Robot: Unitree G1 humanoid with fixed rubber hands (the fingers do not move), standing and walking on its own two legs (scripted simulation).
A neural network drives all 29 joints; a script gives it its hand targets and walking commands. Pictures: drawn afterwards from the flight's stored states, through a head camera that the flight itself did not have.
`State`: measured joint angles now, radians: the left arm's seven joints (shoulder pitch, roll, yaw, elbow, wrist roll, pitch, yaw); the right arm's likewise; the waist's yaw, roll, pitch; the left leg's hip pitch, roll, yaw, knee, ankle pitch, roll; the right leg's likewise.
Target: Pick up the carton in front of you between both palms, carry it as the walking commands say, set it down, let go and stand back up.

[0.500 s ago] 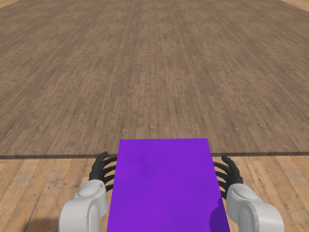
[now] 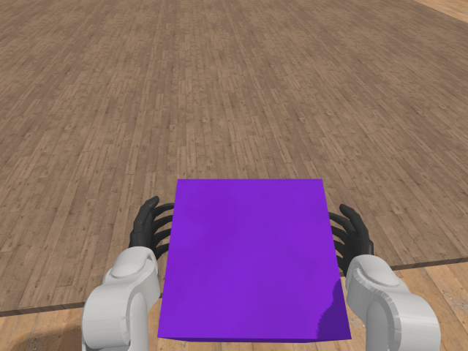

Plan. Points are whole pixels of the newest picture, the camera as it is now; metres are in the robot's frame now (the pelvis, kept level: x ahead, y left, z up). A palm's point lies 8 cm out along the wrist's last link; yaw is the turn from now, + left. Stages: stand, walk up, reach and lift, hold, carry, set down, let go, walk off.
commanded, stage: carry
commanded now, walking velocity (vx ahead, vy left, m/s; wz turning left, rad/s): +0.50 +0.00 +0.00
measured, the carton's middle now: (248, 270) +0.26 +0.00 +0.04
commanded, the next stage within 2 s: none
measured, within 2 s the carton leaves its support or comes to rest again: neither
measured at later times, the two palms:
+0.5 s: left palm (186, 100) +0.68 +0.13 +0.12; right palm (305, 101) +0.70 -0.17 +0.11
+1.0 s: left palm (191, 40) +1.04 +0.15 +0.14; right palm (281, 40) +1.05 -0.16 +0.14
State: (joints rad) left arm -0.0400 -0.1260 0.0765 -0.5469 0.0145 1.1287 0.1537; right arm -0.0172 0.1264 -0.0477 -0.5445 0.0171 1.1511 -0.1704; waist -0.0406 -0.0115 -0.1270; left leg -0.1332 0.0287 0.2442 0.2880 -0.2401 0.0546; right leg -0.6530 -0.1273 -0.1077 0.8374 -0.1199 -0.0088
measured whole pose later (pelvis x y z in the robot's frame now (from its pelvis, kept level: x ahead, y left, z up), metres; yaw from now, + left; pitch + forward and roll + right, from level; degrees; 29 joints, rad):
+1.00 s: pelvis +0.70 -0.03 -0.01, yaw +2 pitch +2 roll +1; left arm -0.57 -0.13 0.29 -0.20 0.05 1.07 0.19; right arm -0.52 0.12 -0.27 -0.25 0.02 1.10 -0.22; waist 0.04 -0.03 0.05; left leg -0.28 0.01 -0.01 1.16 -0.60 0.04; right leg -0.54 0.02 -0.14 0.81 -0.27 -0.11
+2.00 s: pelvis +1.44 -0.02 +0.05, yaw +3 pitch +5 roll +1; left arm 0.01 -0.13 0.07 -0.44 0.03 1.10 0.14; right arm 0.04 0.13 -0.04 -0.46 -0.03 1.11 -0.14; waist 0.03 0.00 -0.09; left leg -0.51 0.07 0.08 0.96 -0.32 0.00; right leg -0.23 -0.02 -0.21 0.33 -0.19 -0.07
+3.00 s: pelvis +2.09 +0.00 +0.05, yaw +3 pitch +4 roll +1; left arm 0.10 -0.14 0.05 -0.50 0.02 1.09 0.14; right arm 0.10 0.13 -0.01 -0.53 -0.03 1.13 -0.14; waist 0.03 0.01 -0.10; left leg -0.58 0.11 0.09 0.94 -0.21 0.00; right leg -0.19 -0.04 -0.23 0.30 -0.18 -0.05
